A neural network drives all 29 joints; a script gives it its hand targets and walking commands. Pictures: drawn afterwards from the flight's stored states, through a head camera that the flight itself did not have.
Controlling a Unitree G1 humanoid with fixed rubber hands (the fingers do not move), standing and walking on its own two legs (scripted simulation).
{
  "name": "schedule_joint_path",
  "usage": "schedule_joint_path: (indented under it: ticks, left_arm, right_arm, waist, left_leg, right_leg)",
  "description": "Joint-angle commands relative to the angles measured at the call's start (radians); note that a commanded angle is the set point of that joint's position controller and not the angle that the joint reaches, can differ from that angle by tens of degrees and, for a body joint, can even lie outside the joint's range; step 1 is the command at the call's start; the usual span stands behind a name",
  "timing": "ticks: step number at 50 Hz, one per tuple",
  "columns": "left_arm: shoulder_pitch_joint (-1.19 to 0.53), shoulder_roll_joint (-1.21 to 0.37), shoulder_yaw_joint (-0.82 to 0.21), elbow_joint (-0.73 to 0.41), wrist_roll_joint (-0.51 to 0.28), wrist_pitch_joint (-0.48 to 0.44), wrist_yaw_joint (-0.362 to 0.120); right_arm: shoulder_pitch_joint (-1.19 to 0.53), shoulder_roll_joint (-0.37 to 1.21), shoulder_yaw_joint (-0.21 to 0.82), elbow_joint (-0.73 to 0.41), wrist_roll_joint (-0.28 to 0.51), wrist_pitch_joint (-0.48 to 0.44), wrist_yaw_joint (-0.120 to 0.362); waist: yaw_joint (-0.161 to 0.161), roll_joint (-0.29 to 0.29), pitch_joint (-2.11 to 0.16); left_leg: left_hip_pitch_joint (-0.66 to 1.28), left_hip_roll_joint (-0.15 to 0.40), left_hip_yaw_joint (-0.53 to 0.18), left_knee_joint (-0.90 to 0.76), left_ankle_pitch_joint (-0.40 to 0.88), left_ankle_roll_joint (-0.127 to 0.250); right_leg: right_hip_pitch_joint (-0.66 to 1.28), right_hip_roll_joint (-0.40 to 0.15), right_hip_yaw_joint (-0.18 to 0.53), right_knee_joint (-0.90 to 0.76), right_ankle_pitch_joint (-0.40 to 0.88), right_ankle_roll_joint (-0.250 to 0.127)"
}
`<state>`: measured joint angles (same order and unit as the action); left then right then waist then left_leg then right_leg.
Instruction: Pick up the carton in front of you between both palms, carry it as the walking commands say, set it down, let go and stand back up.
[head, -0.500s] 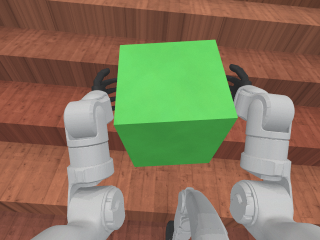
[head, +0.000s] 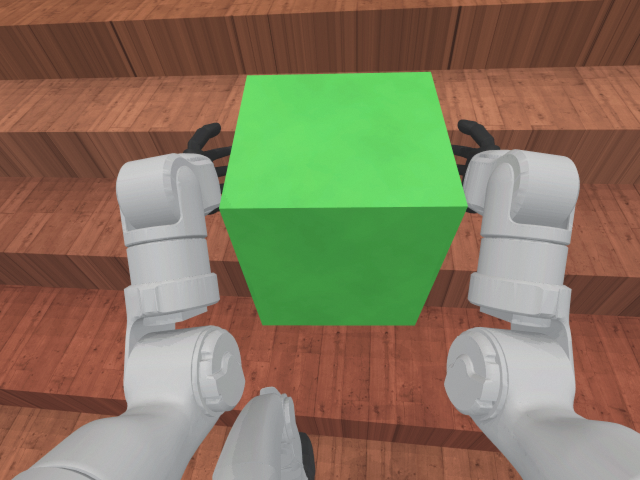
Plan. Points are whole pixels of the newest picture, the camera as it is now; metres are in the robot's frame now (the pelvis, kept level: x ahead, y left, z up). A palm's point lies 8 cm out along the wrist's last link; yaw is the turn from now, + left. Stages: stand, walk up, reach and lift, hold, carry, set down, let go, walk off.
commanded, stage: carry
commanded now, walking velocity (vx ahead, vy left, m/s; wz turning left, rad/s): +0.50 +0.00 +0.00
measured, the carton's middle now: (338, 211) +0.40 -0.02 +0.12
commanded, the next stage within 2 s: none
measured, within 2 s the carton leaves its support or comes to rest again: neither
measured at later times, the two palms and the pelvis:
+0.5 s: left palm out of the picture +0.67 +0.14 +0.36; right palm out of the picture +0.66 -0.16 +0.38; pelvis +0.30 -0.01 +0.17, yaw -2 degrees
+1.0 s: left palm out of the picture +0.96 +0.16 +0.55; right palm out of the picture +0.95 -0.14 +0.53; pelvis +0.58 +0.03 +0.33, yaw -1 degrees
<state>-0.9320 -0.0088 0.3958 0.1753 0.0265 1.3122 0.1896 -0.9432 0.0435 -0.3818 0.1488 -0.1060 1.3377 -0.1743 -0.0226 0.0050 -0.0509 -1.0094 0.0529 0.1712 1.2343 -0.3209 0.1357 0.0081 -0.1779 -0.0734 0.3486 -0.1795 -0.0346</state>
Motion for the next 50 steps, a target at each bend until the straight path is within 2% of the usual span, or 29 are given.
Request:
schedule_joint_path:
  ticks: [1,2,3,6,7,10,12,14,17,19,21,22,24,25,26,27,28,29,30,32,34,38,41,43,44,46,47,48,50]
  left_arm:
    - [-0.624,-0.932,-0.447,-0.042,-0.188,0.006,-0.148]
    - [-0.554,-0.856,-0.424,-0.022,-0.126,-0.001,-0.139]
    - [-0.537,-0.876,-0.422,-0.03,-0.101,-0.007,-0.134]
    - [-0.584,-0.884,-0.458,-0.121,-0.078,-0.042,-0.128]
    - [-0.583,-0.88,-0.489,-0.145,-0.087,-0.053,-0.129]
    - [-0.516,-0.877,-0.548,-0.19,-0.1,-0.076,-0.129]
    - [-0.446,-0.87,-0.594,-0.182,-0.098,-0.077,-0.125]
    - [-0.421,-0.85,-0.622,-0.198,-0.116,-0.061,-0.121]
    - [-0.433,-0.788,-0.619,-0.181,-0.111,-0.027,-0.105]
    - [-0.474,-0.758,-0.61,-0.164,-0.114,-0.008,-0.084]
    - [-0.536,-0.772,-0.628,-0.16,-0.143,0.012,-0.07]
    - [-0.549,-0.791,-0.636,-0.151,-0.165,0.022,-0.066]
    - [-0.575,-0.842,-0.656,-0.125,-0.223,0.039,-0.062]
    - [-0.606,-0.882,-0.665,-0.126,-0.254,0.041,-0.067]
    - [-0.662,-0.923,-0.676,-0.124,-0.274,0.035,-0.072]
    - [-0.688,-0.982,-0.699,-0.127,-0.316,0.021,-0.086]
    - [-0.691,-1.026,-0.718,-0.126,-0.352,0.003,-0.102]
    - [-0.716,-1.064,-0.737,-0.119,-0.398,-0.02,-0.117]
    - [-0.769,-1.108,-0.754,-0.156,-0.439,-0.042,-0.131]
    - [-0.881,-1.165,-0.768,-0.246,-0.48,-0.076,-0.156]
    - [-0.899,-1.191,-0.791,-0.26,-0.516,-0.09,-0.172]
    - [-0.794,-1.086,-0.762,-0.247,-0.487,-0.083,-0.17]
    - [-0.674,-0.971,-0.699,-0.184,-0.423,-0.044,-0.153]
    - [-0.649,-0.914,-0.652,-0.144,-0.385,-0.018,-0.147]
    - [-0.648,-0.895,-0.636,-0.14,-0.375,-0.008,-0.147]
    - [-0.674,-0.859,-0.598,-0.132,-0.361,0.009,-0.148]
    - [-0.67,-0.839,-0.576,-0.127,-0.35,0.017,-0.145]
    - [-0.688,-0.838,-0.563,-0.124,-0.332,0.026,-0.145]
    - [-0.618,-0.82,-0.506,-0.084,-0.28,0.044,-0.14]
  right_arm:
    - [-0.745,0.99,0.637,-0.068,0.39,-0.026,0.082]
    - [-0.732,1.034,0.678,-0.081,0.452,-0.049,0.096]
    - [-0.793,1.068,0.711,-0.153,0.492,-0.068,0.108]
    - [-0.902,1.133,0.781,-0.308,0.568,-0.118,0.142]
    - [-0.89,1.139,0.8,-0.325,0.574,-0.127,0.149]
    - [-0.784,1.103,0.815,-0.338,0.555,-0.142,0.147]
    - [-0.732,1.066,0.831,-0.339,0.538,-0.132,0.144]
    - [-0.666,0.998,0.804,-0.328,0.51,-0.112,0.14]
    - [-0.626,0.91,0.748,-0.267,0.482,-0.073,0.144]
    - [-0.631,0.866,0.702,-0.223,0.479,-0.051,0.15]
    - [-0.644,0.824,0.647,-0.19,0.47,-0.03,0.149]
    - [-0.632,0.814,0.616,-0.165,0.447,-0.015,0.148]
    - [-0.561,0.781,0.541,-0.108,0.389,0.011,0.14]
    - [-0.559,0.771,0.512,-0.084,0.353,0.019,0.135]
    - [-0.555,0.778,0.476,-0.059,0.32,0.02,0.134]
    - [-0.537,0.768,0.454,-0.048,0.283,0.012,0.132]
    - [-0.488,0.785,0.448,-0.021,0.238,0.004,0.131]
    - [-0.453,0.785,0.411,0.002,0.19,-0.01,0.129]
    - [-0.476,0.792,0.405,0.007,0.161,-0.023,0.124]
    - [-0.553,0.827,0.411,-0.053,0.155,-0.046,0.121]
    - [-0.56,0.799,0.44,-0.082,0.146,-0.066,0.108]
    - [-0.493,0.757,0.498,-0.103,0.142,-0.076,0.078]
    - [-0.464,0.732,0.522,-0.078,0.163,-0.04,0.064]
    - [-0.487,0.731,0.532,-0.064,0.184,-0.013,0.057]
    - [-0.515,0.728,0.532,-0.051,0.194,-0.003,0.053]
    - [-0.558,0.735,0.54,-0.054,0.227,0.009,0.045]
    - [-0.592,0.759,0.551,-0.055,0.252,0.017,0.042]
    - [-0.621,0.795,0.571,-0.049,0.286,0.02,0.042]
    - [-0.639,0.85,0.605,-0.035,0.34,0.021,0.039]
  waist:
    - [-0.146,0.131,-0.653]
    - [-0.113,0.239,-0.835]
    - [-0.094,0.135,-0.799]
    - [-0.031,0.088,-0.588]
    - [-0.045,0.078,-0.542]
    - [-0.075,-0.02,-0.506]
    - [-0.096,-0.002,-0.505]
    - [-0.135,0.025,-0.484]
    - [-0.131,0.012,-0.367]
    - [-0.058,0.057,-0.264]
    - [-0.02,0.139,-0.187]
    - [0.027,0.211,-0.239]
    - [0.09,0.313,-0.423]
    - [0.168,0.367,-0.511]
    - [0.215,0.272,-0.597]
    - [0.248,0.246,-0.664]
    - [0.17,-0.051,-0.662]
    - [0.15,-0.231,-0.748]
    - [0.168,-0.129,-0.746]
    - [0.147,-0.068,-0.545]
    - [0.114,-0.005,-0.46]
    - [0.119,0.005,-0.398]
    - [0.188,-0.144,-0.366]
    - [0.178,-0.083,-0.271]
    - [0.136,-0.054,-0.215]
    - [0.089,-0.067,-0.127]
    - [0.064,-0.141,-0.119]
    - [0.025,-0.195,-0.158]
    - [-0.091,-0.366,-0.434]
  left_leg:
    - [1.14,0.159,-0.635,-0.747,0.373,0.095]
    - [1.139,0.259,-0.999,-0.751,0.381,0.214]
    - [1.105,0.214,-0.933,-0.715,0.138,0.218]
    - [0.986,0.214,-0.755,-0.737,0.074,0.145]
    - [1.0,0.205,-0.682,-0.761,0.017,0.134]
    - [1.098,0.251,-0.58,-0.805,0.205,0.138]
    - [1.224,0.262,-0.515,-0.816,0.425,0.166]
    - [1.394,0.306,-0.538,-0.834,0.46,0.191]
    - [1.458,0.316,-0.497,-0.894,0.177,0.149]
    - [1.164,0.195,-0.346,-1.001,-0.023,0.072]
    - [0.821,0.12,-0.155,-1.25,0.2,0.087]
    - [0.702,0.077,0.033,-1.209,0.607,0.078]
    - [0.853,0.122,0.058,-0.968,1.604,0.083]
    - [0.969,0.147,0.048,-0.803,1.819,0.056]
    - [1.053,0.101,0.056,-0.521,1.855,0.01]
    - [0.975,0.075,-0.017,-0.264,1.658,-0.017]
    - [0.623,-0.067,-0.092,0.086,0.436,-0.114]
    - [0.404,-0.217,-0.287,0.591,0.146,-0.137]
    - [0.272,-0.188,-0.386,0.776,0.112,-0.107]
    - [0.056,-0.123,-0.377,0.729,0.057,-0.045]
    - [0.05,-0.066,-0.344,0.639,0.104,-0.008]
    - [-0.048,-0.01,-0.217,0.429,0.032,-0.024]
    - [-0.438,-0.006,-0.16,0.898,-0.189,0.005]
    - [-0.71,0.036,-0.217,1.031,-0.339,0.007]
    - [-0.661,0.068,-0.196,0.888,-0.329,0.008]
    - [-0.397,0.077,-0.023,0.575,-0.187,-0.031]
    - [-0.115,0.096,-0.004,0.366,-0.132,-0.027]
    - [0.218,0.052,0.058,0.152,-0.063,-0.015]
    - [0.573,-0.076,0.143,0.102,0.118,0.038]
  right_leg:
    - [-0.49,0.239,0.034,1.016,0.113,0.034]
    - [-0.541,0.311,0.315,1.46,-0.003,0.015]
    - [-0.627,0.274,0.33,1.588,0.026,-0.016]
    - [-0.809,0.188,0.236,1.61,0.065,-0.073]
    - [-0.869,0.17,0.204,1.598,0.009,-0.077]
    - [-0.98,0.125,0.161,1.446,-0.113,-0.089]
    - [-1.107,0.149,0.063,1.514,-0.159,-0.1]
    - [-1.387,0.133,0.086,1.757,-0.299,-0.119]
    - [-1.694,0.095,0.076,1.94,-0.402,-0.125]
    - [-1.513,0.072,-0.024,1.711,-0.302,-0.105]
    - [-1.071,0.068,-0.115,1.267,-0.259,-0.083]
    - [-0.819,0.112,-0.182,1.14,-0.161,-0.105]
    - [-0.585,0.208,-0.241,0.968,-0.011,-0.153]
    - [-0.491,0.25,-0.253,0.87,-0.051,-0.153]
    - [-0.364,0.308,-0.248,0.616,0.003,-0.137]
    - [-0.197,0.296,-0.069,0.419,-0.01,-0.133]
    - [0.059,0.026,0.435,0.205,0.619,-0.229]
    - [0.192,-0.117,0.813,0.148,0.961,-0.398]
    - [0.237,-0.112,0.768,0.207,0.766,-0.417]
    - [0.135,-0.05,0.65,0.208,0.174,-0.274]
    - [0.053,-0.054,0.541,0.16,-0.095,-0.21]
    - [0.11,-0.102,0.397,0.066,0.087,-0.218]
    - [0.316,-0.199,0.452,-0.014,0.209,-0.306]
    - [0.405,-0.221,0.424,-0.056,0.049,-0.264]
    - [0.292,-0.158,0.333,-0.084,-0.056,-0.199]
    - [0.004,-0.064,0.152,-0.267,-0.158,-0.175]
    - [-0.192,-0.032,0.08,-0.396,-0.034,-0.169]
    - [-0.373,0.016,-0.085,-0.425,0.301,-0.166]
    - [-0.214,-0.013,-0.148,-0.094,1.394,-0.155]
